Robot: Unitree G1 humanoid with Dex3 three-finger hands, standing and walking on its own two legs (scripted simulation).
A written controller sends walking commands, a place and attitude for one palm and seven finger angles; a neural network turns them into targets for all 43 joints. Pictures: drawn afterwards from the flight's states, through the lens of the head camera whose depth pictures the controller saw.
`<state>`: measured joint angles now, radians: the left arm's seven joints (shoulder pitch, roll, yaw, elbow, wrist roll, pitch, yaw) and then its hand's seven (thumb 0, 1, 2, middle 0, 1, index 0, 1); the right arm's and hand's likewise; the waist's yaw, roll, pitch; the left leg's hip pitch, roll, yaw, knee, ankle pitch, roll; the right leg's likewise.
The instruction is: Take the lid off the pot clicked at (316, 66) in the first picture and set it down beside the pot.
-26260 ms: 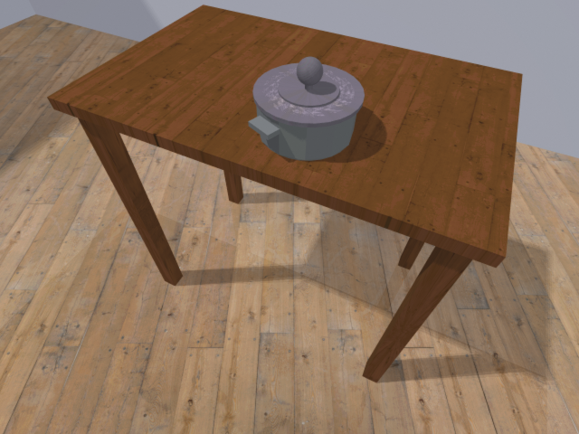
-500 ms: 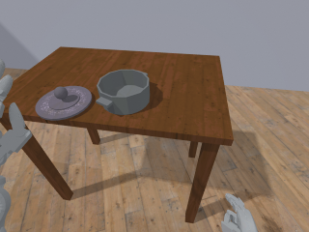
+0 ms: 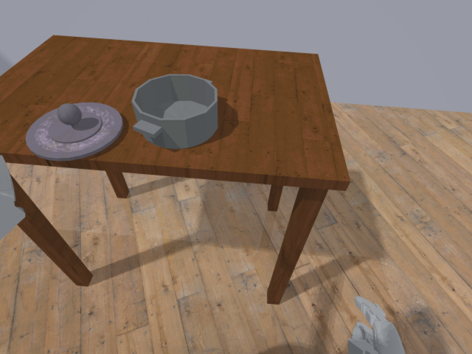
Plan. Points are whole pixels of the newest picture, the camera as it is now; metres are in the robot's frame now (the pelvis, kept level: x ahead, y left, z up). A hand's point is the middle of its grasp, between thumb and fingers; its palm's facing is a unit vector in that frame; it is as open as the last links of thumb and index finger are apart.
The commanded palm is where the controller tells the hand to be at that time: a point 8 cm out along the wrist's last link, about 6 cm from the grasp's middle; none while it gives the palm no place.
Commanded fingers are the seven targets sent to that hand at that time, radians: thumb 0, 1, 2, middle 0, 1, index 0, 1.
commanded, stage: step back with the hand held close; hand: left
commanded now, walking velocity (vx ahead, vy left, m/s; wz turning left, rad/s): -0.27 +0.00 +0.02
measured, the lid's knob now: (69, 114) +0.54 +0.39 +0.10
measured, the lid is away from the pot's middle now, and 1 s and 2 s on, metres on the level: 0.23 0.23 0.23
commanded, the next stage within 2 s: stop stepping back and stand still in 0.76 s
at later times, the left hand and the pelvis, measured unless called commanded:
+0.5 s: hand out of the picture +0.10 +0.25 +0.27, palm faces +0.52 -0.77 -0.37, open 7.4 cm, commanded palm +0.03 +0.29 +0.27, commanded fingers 0.00 0.90 0.90 -0.20 -0.30 -0.20 -0.30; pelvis -0.09 +0.01 -0.01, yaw +1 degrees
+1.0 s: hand out of the picture -0.01 +0.21 +0.22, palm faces +0.30 -0.78 -0.55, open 7.4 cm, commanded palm -0.10 +0.27 +0.27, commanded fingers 0.00 0.90 0.90 -0.20 -0.30 -0.20 -0.30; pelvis -0.23 +0.00 -0.01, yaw -1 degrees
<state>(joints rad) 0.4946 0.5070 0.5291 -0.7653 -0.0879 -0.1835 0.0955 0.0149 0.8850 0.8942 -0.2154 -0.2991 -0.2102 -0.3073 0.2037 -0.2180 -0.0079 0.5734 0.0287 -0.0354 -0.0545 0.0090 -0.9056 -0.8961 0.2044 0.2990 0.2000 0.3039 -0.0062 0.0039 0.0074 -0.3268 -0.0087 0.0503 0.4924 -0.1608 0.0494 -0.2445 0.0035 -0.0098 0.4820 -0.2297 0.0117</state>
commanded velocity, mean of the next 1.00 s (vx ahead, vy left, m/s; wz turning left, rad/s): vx -0.24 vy -0.01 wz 0.01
